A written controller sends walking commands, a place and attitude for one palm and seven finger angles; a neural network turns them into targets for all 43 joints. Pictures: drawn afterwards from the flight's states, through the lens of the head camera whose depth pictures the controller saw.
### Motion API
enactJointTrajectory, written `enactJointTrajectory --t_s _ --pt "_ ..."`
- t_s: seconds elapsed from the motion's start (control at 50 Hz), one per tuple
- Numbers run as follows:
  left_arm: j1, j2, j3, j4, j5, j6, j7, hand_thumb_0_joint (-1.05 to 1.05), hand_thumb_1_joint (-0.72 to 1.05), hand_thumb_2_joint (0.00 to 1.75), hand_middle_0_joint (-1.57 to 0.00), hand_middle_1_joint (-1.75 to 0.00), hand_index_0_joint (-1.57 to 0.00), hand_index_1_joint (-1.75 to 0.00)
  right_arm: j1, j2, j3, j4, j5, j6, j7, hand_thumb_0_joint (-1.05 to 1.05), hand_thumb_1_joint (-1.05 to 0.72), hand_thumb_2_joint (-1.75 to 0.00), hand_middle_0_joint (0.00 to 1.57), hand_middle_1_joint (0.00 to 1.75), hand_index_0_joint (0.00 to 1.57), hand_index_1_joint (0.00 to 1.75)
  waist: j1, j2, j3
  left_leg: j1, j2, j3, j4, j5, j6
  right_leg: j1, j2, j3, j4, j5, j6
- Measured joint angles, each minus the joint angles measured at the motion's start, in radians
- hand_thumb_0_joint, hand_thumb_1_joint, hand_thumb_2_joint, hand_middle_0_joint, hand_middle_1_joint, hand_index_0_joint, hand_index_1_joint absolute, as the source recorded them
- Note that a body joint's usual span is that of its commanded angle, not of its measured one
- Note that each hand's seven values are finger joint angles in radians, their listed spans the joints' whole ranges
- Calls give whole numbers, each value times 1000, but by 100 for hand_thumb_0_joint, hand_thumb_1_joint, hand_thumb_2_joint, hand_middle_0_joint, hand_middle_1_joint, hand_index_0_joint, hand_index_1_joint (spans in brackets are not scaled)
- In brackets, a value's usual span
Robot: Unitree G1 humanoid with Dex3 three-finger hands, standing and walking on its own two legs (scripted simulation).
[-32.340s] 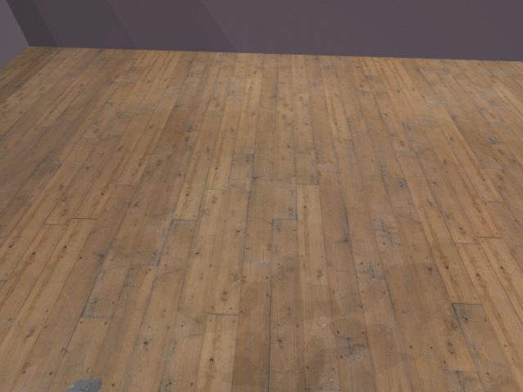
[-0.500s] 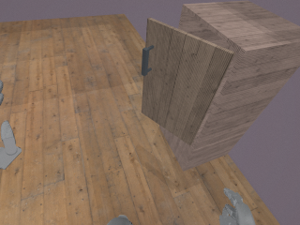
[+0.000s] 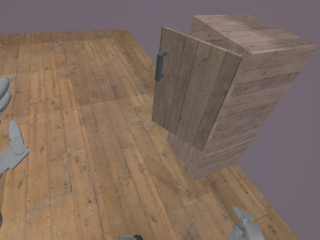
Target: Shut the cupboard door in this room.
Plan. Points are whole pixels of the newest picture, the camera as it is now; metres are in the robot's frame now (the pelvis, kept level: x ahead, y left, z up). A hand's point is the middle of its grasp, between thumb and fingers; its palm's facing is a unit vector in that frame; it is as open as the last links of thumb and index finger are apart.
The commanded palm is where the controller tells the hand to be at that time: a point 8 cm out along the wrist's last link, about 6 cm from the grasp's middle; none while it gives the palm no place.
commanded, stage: stop stepping back and stand still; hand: left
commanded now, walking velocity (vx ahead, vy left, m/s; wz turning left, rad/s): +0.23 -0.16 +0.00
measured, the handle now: (161, 66) +0.88 +0.03 +0.00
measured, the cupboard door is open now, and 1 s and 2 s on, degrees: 29 29 29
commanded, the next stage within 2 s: let the arm hang, fingers relaxed in 1.34 s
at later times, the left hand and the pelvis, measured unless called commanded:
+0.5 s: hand out of the picture +0.11 +0.30 +0.19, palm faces +0.29 -0.87 -0.40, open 7.5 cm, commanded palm +0.06 +0.35 +0.20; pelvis -0.11 +0.06 +0.03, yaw -6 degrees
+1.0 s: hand out of the picture +0.13 +0.32 +0.20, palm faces +0.36 -0.80 -0.48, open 7.5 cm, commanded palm +0.07 +0.37 +0.20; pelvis -0.10 +0.08 +0.01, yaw -5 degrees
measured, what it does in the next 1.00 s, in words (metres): walks backwards: right foot, then left foot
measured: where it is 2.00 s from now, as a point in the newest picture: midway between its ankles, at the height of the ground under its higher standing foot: outside the picture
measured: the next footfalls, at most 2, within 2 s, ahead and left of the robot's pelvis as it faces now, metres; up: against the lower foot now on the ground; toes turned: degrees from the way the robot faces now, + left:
right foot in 0.12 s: -0.02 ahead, -0.10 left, +0.01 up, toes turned -8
left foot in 0.28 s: +0.01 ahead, +0.16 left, +0.00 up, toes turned -1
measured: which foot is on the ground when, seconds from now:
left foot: down 0.00-0.10, up 0.12-0.26, down 0.28-0.56, up 0.58-0.78, down 0.80-1.00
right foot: up 0.00-0.10, down 0.12-0.30, up 0.32-0.56, down 0.58-1.00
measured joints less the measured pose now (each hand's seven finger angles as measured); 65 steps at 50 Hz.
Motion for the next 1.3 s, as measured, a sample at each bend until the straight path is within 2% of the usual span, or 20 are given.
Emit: enactJointTrajectory --t_s 0.06,0.1,0.14,0.18,0.2,0.24,0.28,0.34,0.4,0.48,0.54,0.58,0.6,0.62,0.68,0.8,0.9,0.96,1.04,1.3 --pt "0 36 43 20 -24 38 -12 2 88 90 -22 -30 -21 -30 10 5 -15 -23 0 0 4 1 -90 -90 21 30 21 30 -36 15 28 24 0 -3 -101 56 -19 -49 46 -44 113 -125 -38" --pt "49 74 76 -5 -37 53 -16 2 88 90 -22 -30 -21 -30 31 10 -20 -45 4 -5 19 1 -90 -90 21 30 21 30 -47 5 37 28 -5 22 -134 -6 -49 -30 68 -101 64 -149 -62" --pt "129 102 107 -73 -35 58 -12 2 89 90 -22 -30 -21 -30 49 0 -19 -53 11 -3 34 1 -90 -90 21 30 20 30 -30 -28 36 -49 -25 26 95 -175 -78 -42 48 -93 4 -48 -100" --pt "178 88 100 -126 -24 53 -6 2 88 90 -22 -30 -21 -30 70 -16 -18 -13 4 15 34 1 -90 -90 21 30 21 30 13 -53 12 -94 -39 -23 426 -232 -71 -71 14 -79 23 68 -100" --pt "182 71 89 -132 -14 44 1 2 88 90 -22 -30 -21 -30 85 -22 -15 9 0 27 28 1 -90 -90 21 30 21 30 35 -62 -7 -68 -32 -35 480 -247 -61 -74 -5 -78 16 87 -90" --pt "148 31 64 -95 5 26 23 2 88 90 -22 -30 -21 -31 112 -35 -9 40 -4 36 12 1 -90 -90 21 30 21 30 65 -65 -46 45 -3 -49 391 -268 -36 -79 -38 -90 -5 95 -59" --pt "59 -13 40 -27 15 27 46 1 88 90 -22 -30 -21 -31 128 -63 -11 43 -1 21 -5 1 -90 -90 21 30 21 30 64 -29 -62 179 26 -85 190 -307 -13 -106 -48 -115 22 77 -37" --pt "-80 -39 40 91 17 51 63 1 88 90 -21 -30 -21 -30 75 -50 -14 54 8 6 -20 1 -90 -90 21 30 20 30 26 -37 5 175 -5 -77 168 -181 10 -177 -43 -65 191 6 -22" --pt "-44 -30 48 109 10 93 43 2 89 90 -21 -30 -20 -30 50 4 5 36 3 -2 6 1 -90 -90 20 30 20 30 -22 -49 25 206 -4 -56 92 -125 13 -239 2 -48 364 26 -25" --pt "127 -8 9 -6 12 89 18 2 89 90 -21 -30 -20 -30 80 52 36 -8 -6 10 33 1 -90 -90 21 30 21 30 -42 -36 1 240 32 -35 -34 -87 6 -182 34 -126 251 36 -40" --pt "195 36 -2 -51 12 81 11 2 89 90 -21 -30 -20 -30 103 59 44 -31 -13 33 24 1 -90 -90 21 30 21 30 -40 -12 -20 216 43 -41 -43 -135 -5 -46 51 -183 27 -26 -63" --pt "198 87 33 -64 12 80 18 2 88 90 -22 -30 -21 -30 104 52 40 -49 -11 43 20 1 -90 -90 21 30 21 30 -27 -36 -35 134 14 -25 61 -232 -11 33 26 -132 -122 -56 -118" --pt "178 90 44 -57 11 75 21 2 88 90 -22 -30 -21 -30 89 37 33 -41 -10 47 19 1 -90 -90 21 30 21 30 -9 -26 -26 87 16 -34 156 -258 -17 17 21 -125 -141 65 -124" --pt "150 84 48 -41 10 68 24 2 88 90 -22 -30 -21 -30 71 20 26 -21 -10 51 18 1 -90 -90 21 30 21 30 3 -8 -8 56 22 -51 251 -269 -23 4 23 -130 -117 141 -117" --pt "101 45 52 23 10 53 39 1 88 90 -22 -30 -21 -31 72 -13 4 30 -1 64 14 1 -90 -90 21 30 21 30 17 3 -11 27 25 -65 382 -273 -26 2 8 -131 -67 118 -87" --pt "56 -57 5 55 17 63 62 1 89 90 -21 -30 -21 -30 109 -74 -21 39 4 40 -25 1 -90 -90 21 30 21 30 10 -3 -13 188 42 -26 116 -192 -8 9 -42 -146 13 37 -41" --pt "54 -30 31 38 10 53 48 2 89 90 -21 -30 -20 -30 43 -27 -19 27 -3 3 -27 1 -90 -90 20 30 20 30 -10 -53 48 209 12 6 99 -158 -9 -64 -43 -72 150 -16 -28" --pt "84 13 57 2 6 43 40 2 89 90 -21 -30 -20 -30 29 8 6 -5 -2 -19 -5 1 -90 -90 20 30 20 30 -21 -50 64 221 20 1 54 -137 -19 -55 -28 -82 18 69 -21" --pt "143 36 71 -21 -2 25 30 2 89 90 -21 -30 -21 -30 24 25 26 -30 9 -19 19 1 -90 -90 21 30 20 30 -22 -8 56 215 47 -12 41 -140 -35 -34 2 -98 -73 135 -54" --pt "125 -29 -2 79 3 79 39 2 88 90 -22 -30 -21 -30 7 -35 0 -16 26 43 -16 1 -90 -90 21 30 20 30 7 11 22 255 28 -8 7 -156 -32 5 -14 -95 -99 109 -45"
